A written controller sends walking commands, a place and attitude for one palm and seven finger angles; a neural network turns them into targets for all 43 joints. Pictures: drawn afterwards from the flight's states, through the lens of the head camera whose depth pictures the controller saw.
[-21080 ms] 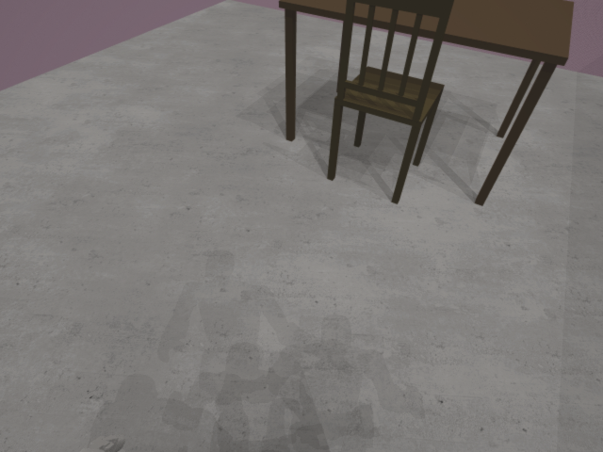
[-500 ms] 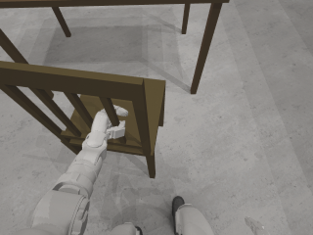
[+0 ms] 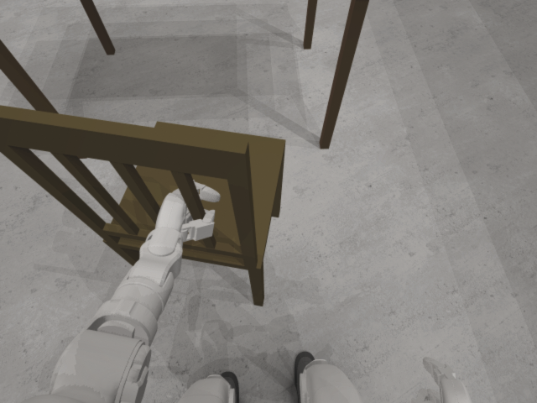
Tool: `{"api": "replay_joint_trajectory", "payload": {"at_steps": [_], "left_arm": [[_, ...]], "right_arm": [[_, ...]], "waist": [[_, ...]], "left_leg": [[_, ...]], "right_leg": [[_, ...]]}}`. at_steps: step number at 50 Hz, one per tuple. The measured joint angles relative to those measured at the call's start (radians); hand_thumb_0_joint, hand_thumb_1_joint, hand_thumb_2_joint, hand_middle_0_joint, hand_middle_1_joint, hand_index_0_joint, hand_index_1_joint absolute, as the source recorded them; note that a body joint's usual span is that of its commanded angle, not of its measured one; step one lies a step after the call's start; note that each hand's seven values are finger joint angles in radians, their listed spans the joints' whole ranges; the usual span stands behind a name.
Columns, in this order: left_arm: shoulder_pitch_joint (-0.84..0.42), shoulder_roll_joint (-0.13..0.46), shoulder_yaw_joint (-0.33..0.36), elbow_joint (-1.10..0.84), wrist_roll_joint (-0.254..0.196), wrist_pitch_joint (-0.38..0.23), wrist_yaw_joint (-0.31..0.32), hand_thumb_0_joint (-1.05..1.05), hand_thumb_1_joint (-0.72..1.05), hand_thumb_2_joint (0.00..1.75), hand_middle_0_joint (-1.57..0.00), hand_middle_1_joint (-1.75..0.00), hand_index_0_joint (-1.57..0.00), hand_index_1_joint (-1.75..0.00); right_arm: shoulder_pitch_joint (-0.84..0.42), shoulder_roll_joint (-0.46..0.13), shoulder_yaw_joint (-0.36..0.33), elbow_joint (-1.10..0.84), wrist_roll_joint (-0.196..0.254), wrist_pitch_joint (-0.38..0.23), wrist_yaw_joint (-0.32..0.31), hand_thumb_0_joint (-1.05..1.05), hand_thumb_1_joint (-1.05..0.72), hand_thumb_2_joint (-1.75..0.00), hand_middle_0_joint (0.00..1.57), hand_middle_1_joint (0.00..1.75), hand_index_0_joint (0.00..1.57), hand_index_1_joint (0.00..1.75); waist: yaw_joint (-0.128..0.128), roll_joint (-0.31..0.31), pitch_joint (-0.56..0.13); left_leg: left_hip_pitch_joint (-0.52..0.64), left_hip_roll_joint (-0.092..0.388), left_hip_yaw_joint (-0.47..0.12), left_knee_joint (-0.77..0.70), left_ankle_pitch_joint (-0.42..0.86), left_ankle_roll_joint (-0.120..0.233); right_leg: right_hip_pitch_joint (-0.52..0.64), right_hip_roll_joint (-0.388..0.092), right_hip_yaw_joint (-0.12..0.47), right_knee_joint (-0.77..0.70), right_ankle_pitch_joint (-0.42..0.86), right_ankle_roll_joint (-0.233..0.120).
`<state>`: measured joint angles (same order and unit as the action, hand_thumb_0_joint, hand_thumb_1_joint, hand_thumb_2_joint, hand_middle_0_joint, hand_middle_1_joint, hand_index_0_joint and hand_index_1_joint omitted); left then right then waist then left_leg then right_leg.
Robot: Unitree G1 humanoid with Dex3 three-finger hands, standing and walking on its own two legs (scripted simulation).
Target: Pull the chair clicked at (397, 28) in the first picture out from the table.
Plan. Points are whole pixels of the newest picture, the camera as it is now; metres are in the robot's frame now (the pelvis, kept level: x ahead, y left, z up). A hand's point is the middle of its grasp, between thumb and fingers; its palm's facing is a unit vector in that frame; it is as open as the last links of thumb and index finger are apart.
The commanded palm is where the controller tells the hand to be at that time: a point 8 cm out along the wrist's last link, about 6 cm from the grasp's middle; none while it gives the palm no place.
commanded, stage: step backward, pulling the chair out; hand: left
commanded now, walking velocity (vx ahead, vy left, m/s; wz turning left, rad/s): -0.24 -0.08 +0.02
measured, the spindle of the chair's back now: (151, 206) +0.43 +0.21 -0.07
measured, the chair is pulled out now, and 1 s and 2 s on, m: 0.45 0.53 0.53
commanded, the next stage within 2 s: stop walking, hand still on the chair in 0.16 s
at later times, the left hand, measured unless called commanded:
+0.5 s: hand (202, 264) +0.31 +0.11 -0.05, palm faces -0.07 -0.98 -0.19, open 5.5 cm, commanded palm +0.30 +0.16 -0.04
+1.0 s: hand (203, 268) +0.31 +0.10 -0.05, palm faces -0.06 -0.98 -0.18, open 5.5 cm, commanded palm +0.29 +0.16 -0.04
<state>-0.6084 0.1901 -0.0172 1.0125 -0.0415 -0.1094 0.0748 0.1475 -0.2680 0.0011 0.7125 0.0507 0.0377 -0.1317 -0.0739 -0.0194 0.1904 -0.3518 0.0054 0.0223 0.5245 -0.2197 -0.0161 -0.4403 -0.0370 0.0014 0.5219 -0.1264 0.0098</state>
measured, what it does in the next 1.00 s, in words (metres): steps on the spot: left foot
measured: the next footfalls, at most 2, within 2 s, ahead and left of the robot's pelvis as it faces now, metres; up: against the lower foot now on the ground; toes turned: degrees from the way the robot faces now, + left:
left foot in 0.34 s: +0.00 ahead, +0.12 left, +0.00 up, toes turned +1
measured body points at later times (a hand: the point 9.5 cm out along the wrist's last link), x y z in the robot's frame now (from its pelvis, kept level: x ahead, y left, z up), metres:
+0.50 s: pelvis -0.01 +0.00 +0.00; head +0.03 -0.01 +0.44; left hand +0.31 +0.16 -0.04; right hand +0.07 -0.25 -0.13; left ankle -0.04 +0.12 -0.73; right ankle +0.09 -0.12 -0.73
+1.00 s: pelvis +0.03 -0.01 +0.00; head +0.05 -0.02 +0.45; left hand +0.31 +0.16 -0.04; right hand +0.16 -0.25 -0.11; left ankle -0.04 +0.12 -0.73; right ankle +0.08 -0.12 -0.73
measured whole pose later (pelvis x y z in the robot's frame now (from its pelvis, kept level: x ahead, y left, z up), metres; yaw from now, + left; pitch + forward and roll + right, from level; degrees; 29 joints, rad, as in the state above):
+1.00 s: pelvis +0.03 -0.01 +0.00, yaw +0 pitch +0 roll +1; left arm -0.14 0.12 -0.09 0.70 -0.03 -0.05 0.08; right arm 0.19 -0.23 0.03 0.66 0.03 0.04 -0.12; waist -0.04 0.02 0.04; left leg -0.11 0.01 0.01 0.46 -0.35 -0.02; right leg -0.33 -0.03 -0.02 0.51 -0.18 0.00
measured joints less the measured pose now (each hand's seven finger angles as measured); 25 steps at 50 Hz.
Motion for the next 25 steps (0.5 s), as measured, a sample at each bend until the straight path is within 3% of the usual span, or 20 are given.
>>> {"api": "replay_joint_trajectory", "payload": {"at_steps": [9,14,16,18,21,25], "left_arm": [[0.088,-0.006,0.023,0.005,-0.019,-0.027,-0.010,0.07,0.67,0.78,-0.34,-1.24,-0.50,-1.44],[0.099,-0.036,0.027,0.050,-0.016,-0.041,-0.005,0.08,0.67,0.79,-0.33,-1.22,-0.50,-1.44],[0.124,-0.045,0.025,0.007,-0.005,-0.014,-0.002,0.08,0.68,0.78,-0.32,-1.22,-0.50,-1.44],[0.150,-0.052,0.008,-0.044,0.006,0.004,0.001,0.08,0.68,0.78,-0.33,-1.24,-0.50,-1.44],[0.188,-0.047,-0.012,-0.105,0.007,0.028,0.007,0.09,0.68,0.77,-0.32,-1.25,-0.50,-1.44],[0.253,-0.052,-0.029,-0.140,0.000,0.042,0.004,0.09,0.68,0.77,-0.32,-1.25,-0.50,-1.44]], "right_arm": [[0.066,0.055,0.023,-0.011,0.013,0.004,0.007,0.00,-0.90,-0.90,0.20,0.30,0.20,0.30],[0.090,0.042,0.029,0.035,0.020,-0.027,0.010,0.00,-0.90,-0.90,0.20,0.30,0.20,0.30],[0.103,0.030,0.031,0.033,0.011,-0.032,0.010,0.00,-0.90,-0.90,0.20,0.30,0.20,0.30],[0.114,0.016,0.033,0.023,0.003,-0.038,0.003,0.00,-0.90,-0.90,0.20,0.30,0.20,0.30],[0.116,0.021,0.032,0.004,-0.004,-0.026,-0.002,0.00,-0.90,-0.90,0.20,0.30,0.20,0.30],[0.124,0.034,0.037,-0.014,-0.009,-0.008,-0.004,0.01,-0.90,-0.90,0.20,0.30,0.20,0.30]], "waist": [[0.019,0.023,-0.049],[0.011,0.040,-0.084],[-0.001,0.040,-0.096],[-0.014,0.045,-0.104],[0.008,0.013,-0.088],[0.023,0.015,-0.108]], "left_leg": [[-0.035,0.025,0.007,0.095,-0.042,-0.015],[-0.049,-0.008,-0.024,0.206,-0.219,-0.009],[0.003,-0.018,-0.024,0.155,-0.215,-0.001],[0.055,-0.015,-0.028,0.045,-0.097,0.011],[0.084,-0.029,0.000,0.039,-0.084,0.019],[0.121,-0.026,0.014,0.038,-0.117,0.017]], "right_leg": [[-0.037,0.024,0.006,0.082,-0.024,-0.020],[-0.026,0.013,-0.008,0.024,0.009,-0.022],[-0.022,0.004,-0.013,0.003,0.023,-0.017],[-0.027,-0.002,-0.027,0.006,0.024,-0.007],[-0.013,-0.013,0.001,0.017,0.019,0.002],[0.008,-0.012,0.007,0.035,0.002,-0.004]]}}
